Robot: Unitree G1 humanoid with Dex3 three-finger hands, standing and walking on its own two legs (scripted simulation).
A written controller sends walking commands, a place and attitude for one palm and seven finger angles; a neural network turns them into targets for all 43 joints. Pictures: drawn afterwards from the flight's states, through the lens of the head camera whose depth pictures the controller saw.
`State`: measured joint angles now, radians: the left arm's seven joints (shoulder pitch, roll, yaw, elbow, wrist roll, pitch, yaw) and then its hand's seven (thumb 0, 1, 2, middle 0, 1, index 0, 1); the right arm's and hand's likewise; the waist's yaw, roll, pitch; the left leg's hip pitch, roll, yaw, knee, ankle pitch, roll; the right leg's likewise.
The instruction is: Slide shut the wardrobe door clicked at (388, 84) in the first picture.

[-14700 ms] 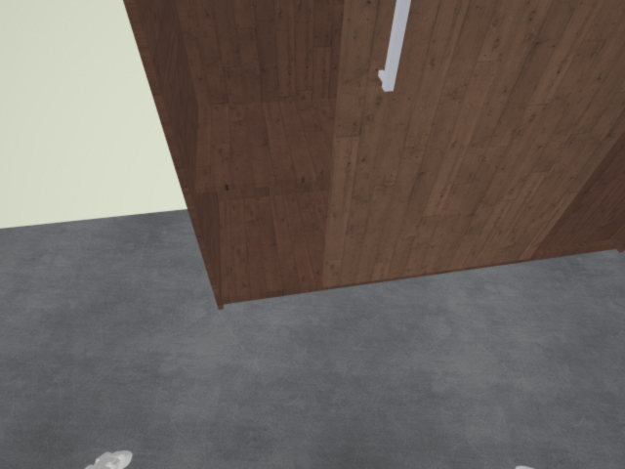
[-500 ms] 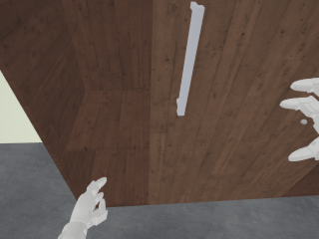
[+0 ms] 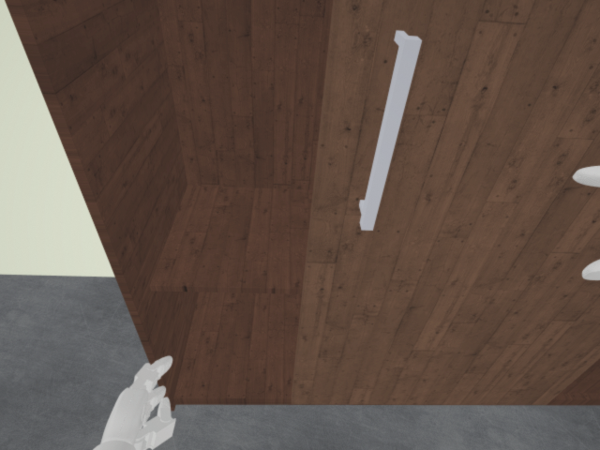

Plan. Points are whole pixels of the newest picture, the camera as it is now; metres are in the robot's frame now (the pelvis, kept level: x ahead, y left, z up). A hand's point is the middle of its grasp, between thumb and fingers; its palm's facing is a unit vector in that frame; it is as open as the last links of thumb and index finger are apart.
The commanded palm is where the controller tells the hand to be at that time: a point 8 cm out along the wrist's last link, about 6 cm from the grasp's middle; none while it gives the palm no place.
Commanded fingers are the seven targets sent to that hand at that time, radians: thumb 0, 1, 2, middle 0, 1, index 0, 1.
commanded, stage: raise the hand with hooked fingers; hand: right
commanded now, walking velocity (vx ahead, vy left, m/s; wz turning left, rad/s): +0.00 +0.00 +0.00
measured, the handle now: (381, 142) +0.47 -0.10 +0.23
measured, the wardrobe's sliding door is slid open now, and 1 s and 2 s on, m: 0.37 0.37 0.37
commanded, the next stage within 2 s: move the hooked fingers beside the handle in 0.08 s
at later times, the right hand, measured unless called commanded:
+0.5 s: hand (546, 213) +0.32 -0.27 +0.23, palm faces +0.04 +0.99 -0.15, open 14.0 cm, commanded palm +0.27 -0.31 +0.26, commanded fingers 0.00 0.50 -0.30 0.30 1.20 0.30 1.20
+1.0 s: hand (498, 185) +0.32 -0.20 +0.27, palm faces -0.06 +0.99 -0.12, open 13.9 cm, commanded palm +0.31 -0.27 +0.25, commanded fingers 0.00 0.50 -0.30 0.30 1.20 0.30 1.20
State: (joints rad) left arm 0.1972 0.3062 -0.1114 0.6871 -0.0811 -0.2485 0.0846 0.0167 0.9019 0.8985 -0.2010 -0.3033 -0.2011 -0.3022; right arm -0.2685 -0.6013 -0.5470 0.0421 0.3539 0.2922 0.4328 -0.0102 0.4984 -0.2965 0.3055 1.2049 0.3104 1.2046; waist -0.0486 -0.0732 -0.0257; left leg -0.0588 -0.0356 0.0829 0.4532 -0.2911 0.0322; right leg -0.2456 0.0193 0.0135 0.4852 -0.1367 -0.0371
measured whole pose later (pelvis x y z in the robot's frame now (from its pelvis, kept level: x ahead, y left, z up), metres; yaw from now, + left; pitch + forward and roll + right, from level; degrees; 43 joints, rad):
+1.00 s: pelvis +0.03 -0.01 +0.00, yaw +0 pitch -4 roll +0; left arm 0.12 0.27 -0.13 0.68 -0.06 -0.19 0.08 0.02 0.90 0.90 -0.20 -0.30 -0.20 -0.30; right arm -0.30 -0.41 -0.33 -0.16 0.35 0.36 0.32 -0.01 0.50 -0.30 0.30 1.20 0.30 1.20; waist -0.06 -0.07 -0.01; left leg -0.05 -0.01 0.07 0.44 -0.32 0.02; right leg -0.23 0.05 0.00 0.46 -0.16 -0.05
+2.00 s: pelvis +0.04 +0.02 +0.00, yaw +2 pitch -2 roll -1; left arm 0.18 0.31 -0.07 0.67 -0.08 -0.14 0.06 0.02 0.90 0.90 -0.20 -0.30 -0.20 -0.30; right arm -0.42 -0.34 -0.29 0.13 0.25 0.30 0.22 -0.01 0.50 -0.30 0.29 1.20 0.30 1.20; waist -0.02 -0.07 -0.01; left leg -0.07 -0.04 0.05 0.46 -0.34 0.06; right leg -0.23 0.02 -0.02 0.46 -0.18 -0.02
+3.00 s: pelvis +0.03 +0.02 +0.00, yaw +2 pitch -3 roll +0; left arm 0.19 0.30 -0.07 0.69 -0.10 -0.10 0.06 0.01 0.90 0.90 -0.20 -0.30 -0.20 -0.30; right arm -0.54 -0.40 -0.23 0.39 0.24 0.42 0.20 -0.01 0.50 -0.30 0.29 1.20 0.30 1.20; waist -0.01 -0.09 -0.03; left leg -0.06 -0.04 0.06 0.43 -0.31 0.05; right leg -0.24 0.02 0.00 0.44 -0.16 -0.02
